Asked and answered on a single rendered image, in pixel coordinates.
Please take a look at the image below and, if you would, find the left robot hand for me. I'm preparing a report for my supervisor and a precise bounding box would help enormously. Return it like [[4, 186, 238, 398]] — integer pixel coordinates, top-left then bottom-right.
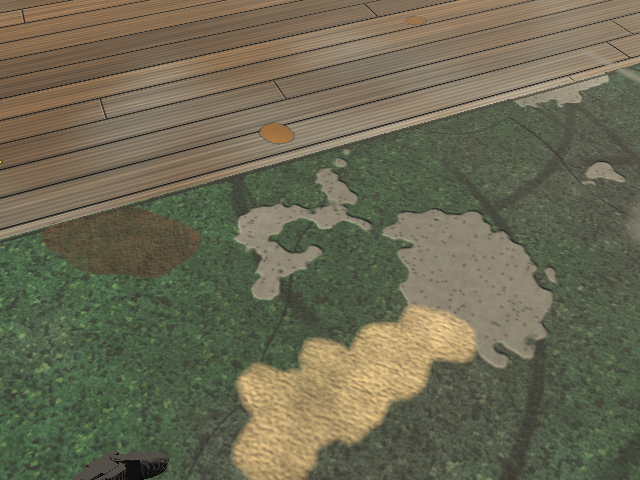
[[72, 450, 169, 480]]

